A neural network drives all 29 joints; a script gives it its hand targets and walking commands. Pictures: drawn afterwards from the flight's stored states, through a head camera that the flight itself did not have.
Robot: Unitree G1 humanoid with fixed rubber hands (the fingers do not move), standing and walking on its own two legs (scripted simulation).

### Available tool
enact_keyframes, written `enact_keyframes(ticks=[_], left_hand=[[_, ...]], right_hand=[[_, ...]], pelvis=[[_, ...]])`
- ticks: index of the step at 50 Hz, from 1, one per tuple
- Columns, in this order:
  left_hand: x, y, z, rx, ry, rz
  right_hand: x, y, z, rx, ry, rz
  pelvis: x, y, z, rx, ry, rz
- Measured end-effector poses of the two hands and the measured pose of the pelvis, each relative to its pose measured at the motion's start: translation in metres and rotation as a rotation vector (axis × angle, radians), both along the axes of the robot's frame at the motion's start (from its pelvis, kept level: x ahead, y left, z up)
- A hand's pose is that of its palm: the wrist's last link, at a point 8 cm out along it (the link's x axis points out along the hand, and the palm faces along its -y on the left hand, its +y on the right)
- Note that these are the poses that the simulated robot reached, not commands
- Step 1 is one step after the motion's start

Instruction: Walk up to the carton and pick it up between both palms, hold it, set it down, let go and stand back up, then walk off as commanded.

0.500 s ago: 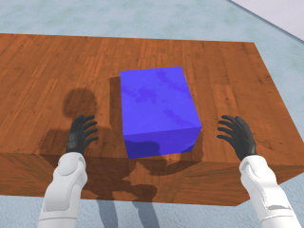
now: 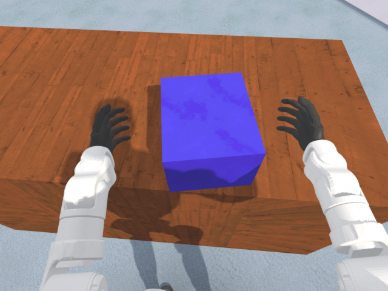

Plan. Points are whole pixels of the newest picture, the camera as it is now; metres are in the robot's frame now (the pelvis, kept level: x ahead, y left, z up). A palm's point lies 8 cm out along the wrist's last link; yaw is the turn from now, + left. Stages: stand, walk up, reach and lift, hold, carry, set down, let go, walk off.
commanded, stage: reach and lift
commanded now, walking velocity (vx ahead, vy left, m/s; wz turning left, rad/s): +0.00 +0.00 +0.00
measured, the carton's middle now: (206, 131) +0.47 +0.05 -0.02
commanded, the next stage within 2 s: none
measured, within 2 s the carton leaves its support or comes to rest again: neither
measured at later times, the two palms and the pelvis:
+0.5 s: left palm (109, 116) +0.40 +0.25 +0.09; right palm (298, 104) +0.48 -0.14 +0.10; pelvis +0.00 +0.00 -0.01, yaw +1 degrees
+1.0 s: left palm (126, 144) +0.39 +0.23 -0.01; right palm (277, 132) +0.47 -0.12 +0.00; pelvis +0.01 +0.01 -0.02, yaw +2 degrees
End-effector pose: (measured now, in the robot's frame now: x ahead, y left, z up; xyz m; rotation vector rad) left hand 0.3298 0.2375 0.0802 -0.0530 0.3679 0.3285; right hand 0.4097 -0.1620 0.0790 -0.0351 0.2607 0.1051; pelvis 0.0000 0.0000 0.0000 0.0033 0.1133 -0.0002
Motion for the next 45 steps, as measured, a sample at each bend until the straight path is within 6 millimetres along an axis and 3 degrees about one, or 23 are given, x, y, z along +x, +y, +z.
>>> enact_keyframes(ticks=[31, 38, 45], left_hand=[[0.08, 0.011, 0.005, 0.026, -0.049, 0.018], [0.084, 0.006, -0.013, 0.042, -0.05, -0.004], [0.072, -0.001, -0.057, 0.039, -0.011, -0.019]], right_hand=[[0.083, 0.029, 0.017, 0.007, 0.0, 0.0], [0.086, 0.036, -0.002, -0.007, 0.005, 0.007], [0.073, 0.038, -0.046, -0.024, 0.045, 0.003]], pelvis=[[0.0, 0.001, -0.009, -0.016, 0.21, 0.028], [0.004, 0.004, -0.009, -0.022, 0.232, 0.038], [0.007, 0.006, -0.012, -0.025, 0.264, 0.037]])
